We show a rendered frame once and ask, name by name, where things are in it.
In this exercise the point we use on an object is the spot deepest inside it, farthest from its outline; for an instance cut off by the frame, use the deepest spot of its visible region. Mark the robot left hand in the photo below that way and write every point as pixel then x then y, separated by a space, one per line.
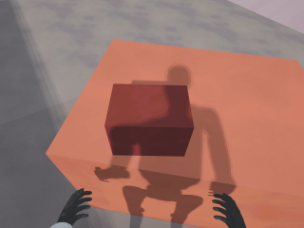
pixel 69 212

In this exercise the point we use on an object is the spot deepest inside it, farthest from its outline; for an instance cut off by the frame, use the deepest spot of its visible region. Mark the pedestal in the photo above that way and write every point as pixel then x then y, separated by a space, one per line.
pixel 247 142

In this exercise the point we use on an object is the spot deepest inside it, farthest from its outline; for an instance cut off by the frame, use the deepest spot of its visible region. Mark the carton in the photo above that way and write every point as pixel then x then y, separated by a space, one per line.
pixel 149 120

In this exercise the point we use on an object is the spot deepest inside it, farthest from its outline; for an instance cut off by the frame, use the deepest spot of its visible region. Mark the robot right hand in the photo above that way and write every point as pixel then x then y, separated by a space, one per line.
pixel 233 218

